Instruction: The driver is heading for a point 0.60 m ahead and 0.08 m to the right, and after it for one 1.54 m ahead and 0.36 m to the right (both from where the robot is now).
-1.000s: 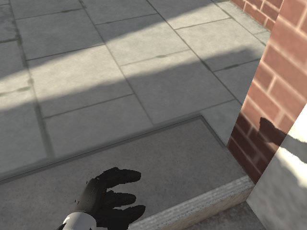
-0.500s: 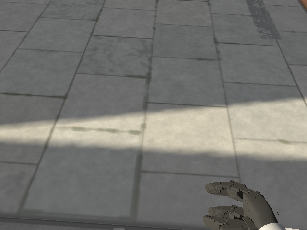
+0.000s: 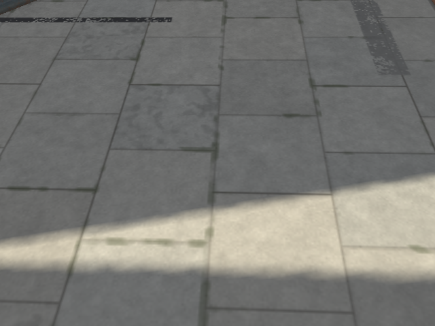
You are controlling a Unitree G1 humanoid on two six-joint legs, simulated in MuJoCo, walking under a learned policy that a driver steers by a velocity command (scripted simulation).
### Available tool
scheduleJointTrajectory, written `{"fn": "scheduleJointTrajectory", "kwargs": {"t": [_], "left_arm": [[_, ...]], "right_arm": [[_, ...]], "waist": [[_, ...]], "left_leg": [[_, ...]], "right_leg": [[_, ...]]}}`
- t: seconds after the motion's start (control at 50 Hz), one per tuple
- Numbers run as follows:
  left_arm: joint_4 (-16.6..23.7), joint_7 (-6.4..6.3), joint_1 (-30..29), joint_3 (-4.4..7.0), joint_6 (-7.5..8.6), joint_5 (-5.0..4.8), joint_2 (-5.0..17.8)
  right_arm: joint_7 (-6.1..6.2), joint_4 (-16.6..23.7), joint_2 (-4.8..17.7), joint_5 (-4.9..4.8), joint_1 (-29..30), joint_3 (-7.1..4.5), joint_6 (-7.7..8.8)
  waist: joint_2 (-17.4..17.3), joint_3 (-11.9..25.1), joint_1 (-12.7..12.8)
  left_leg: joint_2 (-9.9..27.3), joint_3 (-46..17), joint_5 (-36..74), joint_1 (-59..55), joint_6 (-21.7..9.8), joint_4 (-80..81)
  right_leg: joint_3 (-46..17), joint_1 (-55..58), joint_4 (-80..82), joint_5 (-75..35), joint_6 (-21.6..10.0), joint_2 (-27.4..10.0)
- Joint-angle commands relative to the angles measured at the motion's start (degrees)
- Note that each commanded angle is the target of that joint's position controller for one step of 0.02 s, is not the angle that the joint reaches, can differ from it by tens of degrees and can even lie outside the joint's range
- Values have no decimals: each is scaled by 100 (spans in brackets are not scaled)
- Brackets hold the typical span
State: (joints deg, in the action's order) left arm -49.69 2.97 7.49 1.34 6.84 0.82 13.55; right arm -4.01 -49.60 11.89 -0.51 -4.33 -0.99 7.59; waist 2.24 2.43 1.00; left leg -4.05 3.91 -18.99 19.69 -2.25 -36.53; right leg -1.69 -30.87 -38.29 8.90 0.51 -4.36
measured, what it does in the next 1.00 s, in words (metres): walks ahead: right foot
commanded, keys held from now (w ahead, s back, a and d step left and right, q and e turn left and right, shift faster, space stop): e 0.12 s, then w+e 0.40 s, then w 0.04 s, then w+q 0.44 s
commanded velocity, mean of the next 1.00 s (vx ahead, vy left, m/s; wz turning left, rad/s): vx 0.34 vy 0.00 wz -0.22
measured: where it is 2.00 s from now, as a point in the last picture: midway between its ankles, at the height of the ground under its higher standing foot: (292, 218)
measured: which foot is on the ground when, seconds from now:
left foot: down 0.00-0.76, up 0.78-1.00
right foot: down 0.00-0.26, up 0.28-0.70, down 0.72-1.00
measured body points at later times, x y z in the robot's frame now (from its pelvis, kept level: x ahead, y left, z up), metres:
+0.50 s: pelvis +0.08 -0.01 +0.03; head +0.09 +0.00 +0.48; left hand +0.33 +0.17 -0.07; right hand +0.01 -0.25 -0.11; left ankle -0.01 +0.11 -0.72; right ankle +0.15 -0.18 -0.61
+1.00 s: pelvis +0.31 -0.17 +0.03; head +0.33 -0.16 +0.48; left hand +0.35 +0.06 -0.13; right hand +0.36 -0.42 -0.10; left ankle +0.41 -0.03 -0.61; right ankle +0.26 -0.24 -0.72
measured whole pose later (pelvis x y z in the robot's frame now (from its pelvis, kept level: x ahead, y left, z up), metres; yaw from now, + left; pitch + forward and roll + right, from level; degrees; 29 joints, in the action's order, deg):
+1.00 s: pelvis +0.31 -0.17 +0.03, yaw -12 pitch +1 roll -2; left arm -56.7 -0.4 23.6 2.7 6.0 3.7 9.0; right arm -4.8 -52.9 11.1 3.4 -12.3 -2.9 5.7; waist -1.1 0.6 1.0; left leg 6.2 -2.8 -7.9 42.9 -9.0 -70.3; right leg 11.4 -5.7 -17.1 12.8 -2.6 1.6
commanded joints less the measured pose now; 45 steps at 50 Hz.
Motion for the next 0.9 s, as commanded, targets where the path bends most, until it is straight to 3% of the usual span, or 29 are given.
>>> {"fn": "scheduleJointTrajectory", "kwargs": {"t": [0.02, 0.04, 0.06, 0.1, 0.12, 0.14, 0.16, 0.2, 0.24, 0.26, 0.28, 0.3, 0.32, 0.34, 0.36, 0.38, 0.42, 0.48, 0.56, 0.64, 0.68, 0.72, 0.74, 0.76, 0.78, 0.8, 0.82, 0.86, 0.9], "left_arm": [[844, -220, -1034, 325, 205, -96, 1182], [755, -267, -752, 355, 158, -86, 1121], [622, -339, -184, 360, -290, -160, 949], [835, -443, 270, 406, -564, -68, 934], [963, -474, 321, 411, -584, -29, 899], [903, -527, 618, 436, -126, 65, 846], [851, -577, 525, 453, 24, 74, 914], [1013, -631, -301, 457, 31, -44, 1048], [1327, -615, -1059, 474, -186, -254, 1065], [1457, -522, -1279, 458, -281, -182, 922], [1348, -362, -849, 355, -305, -11, 491], [1500, -252, -756, 157, -277, 308, 32], [1202, -203, -567, 139, -213, 314, 238], [1012, -246, -273, 267, -172, 268, 526], [878, -263, -105, 384, -160, 211, 757], [877, -235, -197, 396, -151, 264, 698], [809, 49, -381, 332, -187, 262, 526], [850, 256, -858, 148, -174, 131, 93], [1062, 308, -1602, 7, -237, 146, -160], [1260, 199, -1793, 76, -335, 215, 16], [1266, 131, -1646, 153, -351, 165, 133], [1023, 26, -763, 266, -250, 14, 421], [729, -65, 339, 308, -226, 116, 551], [329, -128, 1810, 308, -231, 152, 645], [-178, -221, 2964, 365, -215, 314, 642], [-332, -293, 2605, 498, -138, 360, 895], [-258, -341, 1887, 490, -113, 236, 747], [-64, -308, 960, 199, -101, 127, -215], [-8, -287, 593, 111, -30, 127, -508]], "right_arm": [[326, 430, 967, 155, -684, -379, -59], [391, 651, 972, 236, -238, -434, -139], [583, 578, 470, 113, -1, -267, -487], [663, 676, 265, 29, -67, -215, -744], [656, 776, 250, 12, 33, -199, -756], [487, 903, 672, 225, -106, -326, -438], [466, 867, 681, 351, -125, -354, -299], [445, 747, 670, 498, -754, -359, -221], [353, 349, 717, 413, -1699, -427, -208], [347, 103, 694, 395, -2321, -451, -109], [351, 14, 886, 381, -2583, -468, 26], [288, 241, 1070, 539, -1822, -384, 75], [292, 481, 884, 524, -875, -299, 35], [304, 690, 716, 347, -216, -278, 11], [357, 789, 590, 252, -68, -227, 51], [436, 695, 502, 286, -321, -141, 81], [585, 639, 496, 421, -781, -82, 100], [508, 97, 536, 551, -2079, -47, 39], [261, -376, 451, 453, -2725, 51, -23], [95, -663, 570, 392, -2710, 54, -22], [96, -726, 769, 378, -2575, -20, -60], [135, -858, 943, 468, -2613, -108, -97], [191, -782, 462, 534, -3064, 18, -49], [93, -629, -13, 610, -3515, 224, 24], [-101, -595, 236, 444, -2651, 77, -58], [-148, -397, 368, 356, -1780, -92, -56], [-68, -405, 341, 391, -1626, -142, -11], [3, -351, -212, 483, -1730, -45, -37], [-5, -270, -465, 402, -1578, -46, -138]], "waist": [[629, 787, -605], [652, 768, -427], [530, 361, -297], [751, 552, -80], [833, 766, -17], [907, 1528, 307], [846, 1264, 184], [309, 815, -397], [-19, 559, -826], [-334, 588, -1005], [-945, 487, -919], [-1483, -438, -651], [-910, -639, -326], [-776, -273, -91], [-715, -4, -55], [-766, 1, -93], [-731, -242, -238], [-627, -555, -682], [-740, -755, -828], [-956, -935, -456], [-1062, -794, -120], [-880, -169, 247], [-487, 1195, 381], [688, 2400, 762], [609, 1888, 1070], [402, 233, 949], [414, -285, 618], [131, -102, -21], [45, -183, -309]], "left_leg": [[300, 2, 376, -731, -349, 327], [232, 136, -9, -585, -233, 262], [128, 38, -21, 219, -70, -212], [-37, -191, -545, 990, 31, -702], [-21, -407, -896, 1210, 74, -947], [138, -571, -1229, 1127, 142, -1407], [258, -749, -1280, 1015, 158, -1792], [295, -514, -1308, 39, 235, -817], [193, -181, -317, -1444, -9, 1329], [480, -428, 168, -2734, -271, 1612], [1584, -1787, -271, -3465, -1010, 1700], [3109, -4525, -1428, -2934, -2299, 2763], [3299, -4447, -1724, -2612, -2184, 3075], [2826, -3491, -1315, -2455, -1716, 2999], [2364, -2579, -767, -2286, -1338, 2954], [2005, -1824, -162, -2124, -1037, 2907], [1801, -941, 714, -1686, -870, 2984], [1911, -416, 1638, -2530, -978, 3021], [1982, 58, 2828, -2601, -1020, 3102], [2150, -46, 4001, -2893, -1048, 2998], [2163, 31, 5346, -2844, -990, 2617], [1817, 313, 6347, -2061, -612, 1407], [1370, 302, 5181, -600, -245, 66], [525, 46, 1604, 1226, 55, -1575], [308, -541, -835, 1747, -62, -3289], [633, -959, -371, 2271, -269, -4150], [928, -954, -45, 2177, -385, -4290], [1189, -1046, 524, 1479, -574, -4355], [1218, -980, 364, 1527, -654, -4346]], "right_leg": [[-1094, 677, 1229, -2003, -1491, -515], [-1415, 865, 1631, -962, -1472, -528], [-1836, 1044, 1476, -572, -1337, -647], [-2475, 1746, 1603, -442, -1526, -919], [-2637, 2054, 1592, -670, -1559, -953], [-2877, 2355, 2116, 861, -1701, -1036], [-3083, 1955, 2430, 1854, -1610, -1003], [-2552, 990, 2864, 2112, -1228, -546], [-1898, 316, 2471, 1732, -896, 117], [-1635, -735, 1560, 1905, -731, 396], [-1118, -1940, -88, 1779, -342, 972], [-1448, -3804, -782, 1571, -85, 1055], [-1738, -4069, -1550, 819, -112, 604], [-1278, -3576, -2140, 316, -100, 699], [-924, -2978, -2658, 75, -72, 721], [-662, -2595, -2890, -155, -97, 734], [-187, -2139, -3194, -503, -31, 565], [-40, -2776, -2472, -998, -46, 296], [462, -2030, -924, -723, -240, 151], [597, -1183, -20, -109, -593, 363], [774, -230, 322, -8, -739, 591], [754, 1946, 511, -995, -1057, 682], [315, 4670, -432, -2185, -1603, 102], [-1906, 6966, 518, -1430, -2467, -1321], [-2875, 6392, 1627, -600, -2123, -1674], [-2199, 4655, 2034, 455, -1416, -1426], [-1561, 3389, 2216, 574, -1266, -1376], [-946, 2113, 2443, -264, -1326, -1397], [-517, 1655, 2893, -552, -1402, -1396]]}}
Next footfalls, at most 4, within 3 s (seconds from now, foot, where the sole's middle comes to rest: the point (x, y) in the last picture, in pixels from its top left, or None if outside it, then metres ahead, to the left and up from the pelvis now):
0.72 right None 0.30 -0.26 -0.75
1.26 left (271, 290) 0.64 -0.11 -0.75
1.82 right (324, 207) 0.97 -0.33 -0.75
2.30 left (283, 147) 1.28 -0.20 -0.75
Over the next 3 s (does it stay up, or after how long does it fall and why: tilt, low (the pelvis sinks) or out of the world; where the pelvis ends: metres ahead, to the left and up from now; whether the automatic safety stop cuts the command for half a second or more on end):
stays up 1.38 -0.41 0.03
